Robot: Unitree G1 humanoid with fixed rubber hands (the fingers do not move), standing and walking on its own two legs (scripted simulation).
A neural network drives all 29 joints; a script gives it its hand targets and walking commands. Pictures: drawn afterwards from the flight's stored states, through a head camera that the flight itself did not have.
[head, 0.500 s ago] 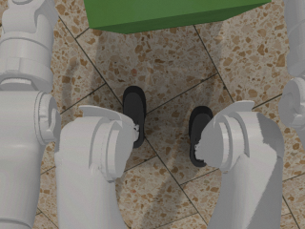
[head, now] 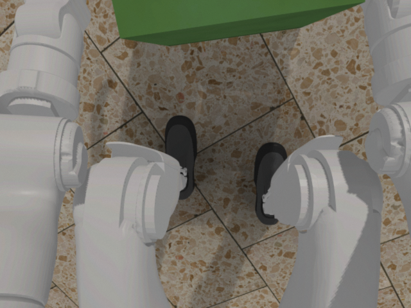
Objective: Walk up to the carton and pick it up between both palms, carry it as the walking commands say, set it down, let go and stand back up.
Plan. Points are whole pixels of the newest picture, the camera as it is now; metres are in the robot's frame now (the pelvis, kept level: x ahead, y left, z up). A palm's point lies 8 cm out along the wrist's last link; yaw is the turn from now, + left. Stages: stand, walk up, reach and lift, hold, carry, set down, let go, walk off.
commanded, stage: reach and lift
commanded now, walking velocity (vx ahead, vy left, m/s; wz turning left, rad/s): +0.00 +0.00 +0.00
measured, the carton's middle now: out of the picture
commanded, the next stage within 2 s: none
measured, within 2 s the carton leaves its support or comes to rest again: leaves its support in 1.02 s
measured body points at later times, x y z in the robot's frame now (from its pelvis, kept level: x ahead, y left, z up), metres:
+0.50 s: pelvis +0.00 +0.00 +0.00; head +0.38 -0.03 +0.22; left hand +0.57 +0.18 -0.18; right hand +0.57 -0.18 -0.20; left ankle +0.16 +0.11 -0.32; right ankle +0.10 -0.10 -0.32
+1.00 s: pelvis +0.00 +0.00 +0.00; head +0.38 -0.03 +0.22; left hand +0.57 +0.17 -0.17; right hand +0.57 -0.18 -0.20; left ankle +0.16 +0.11 -0.32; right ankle +0.10 -0.10 -0.32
